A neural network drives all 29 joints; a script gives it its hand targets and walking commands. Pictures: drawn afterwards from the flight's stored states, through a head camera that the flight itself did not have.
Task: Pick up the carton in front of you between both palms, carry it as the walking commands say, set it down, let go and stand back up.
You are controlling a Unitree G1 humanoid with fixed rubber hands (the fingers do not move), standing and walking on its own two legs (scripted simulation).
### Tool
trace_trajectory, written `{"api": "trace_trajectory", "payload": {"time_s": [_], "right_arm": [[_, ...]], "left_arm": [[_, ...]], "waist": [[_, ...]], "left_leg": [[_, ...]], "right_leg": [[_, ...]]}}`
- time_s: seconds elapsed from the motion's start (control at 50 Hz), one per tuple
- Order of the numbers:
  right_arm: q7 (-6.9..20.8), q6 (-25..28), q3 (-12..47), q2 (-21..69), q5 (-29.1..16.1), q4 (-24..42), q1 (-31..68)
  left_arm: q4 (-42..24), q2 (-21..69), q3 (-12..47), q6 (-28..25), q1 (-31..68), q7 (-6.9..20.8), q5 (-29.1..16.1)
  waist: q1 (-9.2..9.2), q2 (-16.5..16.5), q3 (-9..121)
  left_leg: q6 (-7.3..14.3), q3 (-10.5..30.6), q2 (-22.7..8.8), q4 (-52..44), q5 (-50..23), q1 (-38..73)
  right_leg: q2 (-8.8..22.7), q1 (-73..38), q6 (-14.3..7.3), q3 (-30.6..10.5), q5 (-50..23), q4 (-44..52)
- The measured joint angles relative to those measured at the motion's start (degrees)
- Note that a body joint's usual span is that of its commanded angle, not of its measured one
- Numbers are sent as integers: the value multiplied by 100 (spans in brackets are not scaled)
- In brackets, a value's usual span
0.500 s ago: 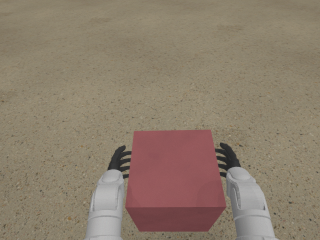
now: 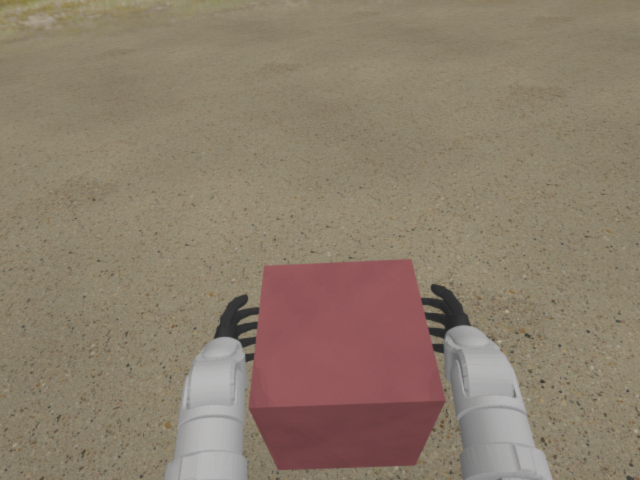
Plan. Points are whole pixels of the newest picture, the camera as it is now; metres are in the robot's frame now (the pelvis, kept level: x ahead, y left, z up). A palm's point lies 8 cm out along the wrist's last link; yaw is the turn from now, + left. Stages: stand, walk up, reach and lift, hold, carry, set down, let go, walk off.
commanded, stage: hold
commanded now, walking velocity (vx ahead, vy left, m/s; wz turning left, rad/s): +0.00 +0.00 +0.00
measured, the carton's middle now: (342, 368) +0.30 +0.00 -0.04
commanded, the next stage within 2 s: set down in 0.22 s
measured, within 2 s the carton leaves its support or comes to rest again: neither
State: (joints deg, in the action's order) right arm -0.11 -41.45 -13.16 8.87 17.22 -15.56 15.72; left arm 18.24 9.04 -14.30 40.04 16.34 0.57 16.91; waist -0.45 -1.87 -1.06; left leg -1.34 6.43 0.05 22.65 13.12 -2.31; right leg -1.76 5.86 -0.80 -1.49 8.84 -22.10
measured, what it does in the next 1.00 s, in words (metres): lowers itself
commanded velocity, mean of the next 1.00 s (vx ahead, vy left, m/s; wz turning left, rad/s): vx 0.00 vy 0.00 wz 0.00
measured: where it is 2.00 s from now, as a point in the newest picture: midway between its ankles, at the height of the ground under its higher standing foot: outside the picture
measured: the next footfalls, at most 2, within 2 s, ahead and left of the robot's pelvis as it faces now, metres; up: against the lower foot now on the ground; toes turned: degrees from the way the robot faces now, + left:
none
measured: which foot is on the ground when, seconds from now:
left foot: down 0.00-1.00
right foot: down 0.00-1.00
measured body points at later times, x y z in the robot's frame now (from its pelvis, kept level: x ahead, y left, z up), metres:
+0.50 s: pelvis +0.01 +0.02 +0.00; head +0.00 +0.00 +0.44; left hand +0.34 +0.15 +0.02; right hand +0.33 -0.16 +0.01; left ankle +0.01 +0.14 -0.74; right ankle +0.05 -0.11 -0.74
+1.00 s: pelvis -0.03 +0.02 -0.09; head +0.20 -0.01 +0.29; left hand +0.40 +0.10 -0.18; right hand +0.36 -0.20 -0.18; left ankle +0.01 +0.15 -0.74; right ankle +0.05 -0.11 -0.74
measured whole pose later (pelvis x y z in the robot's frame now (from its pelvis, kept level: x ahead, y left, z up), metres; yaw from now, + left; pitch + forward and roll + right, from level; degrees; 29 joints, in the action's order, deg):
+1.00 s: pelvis -0.03 +0.02 -0.09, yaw +0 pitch +33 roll +1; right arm 2.4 -11.9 -28.1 6.6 14.6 -25.9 36.5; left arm 31.0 8.2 -19.7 10.0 37.5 -4.7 12.1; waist -5.9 -3.3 3.2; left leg -1.1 5.3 5.5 58.8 21.6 -70.3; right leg -1.5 73.6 2.3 -5.4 16.4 -56.9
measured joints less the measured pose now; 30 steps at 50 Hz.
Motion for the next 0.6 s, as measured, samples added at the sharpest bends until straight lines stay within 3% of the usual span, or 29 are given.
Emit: {"api": "trace_trajectory", "payload": {"time_s": [0.28,0.38,0.6], "right_arm": [[8,11,-4,18,-8,-32,71],[56,136,-264,80,147,-273,301],[442,1241,-1492,62,861,-1335,1369]], "left_arm": [[-59,-1,-40,15,-6,8,27],[167,60,-213,-74,219,-8,117],[1336,420,-1244,-1239,1320,-77,776]], "waist": [[-12,7,-6],[-56,2,-70],[-370,-59,-268]], "left_leg": [[-35,121,-6,-101,-6,57],[-1,99,50,27,55,-31],[133,1,279,1066,390,-1510]], "right_leg": [[-52,-81,-28,-11,-12,131],[-16,-16,20,-54,26,59],[103,1444,193,-181,334,-908]]}}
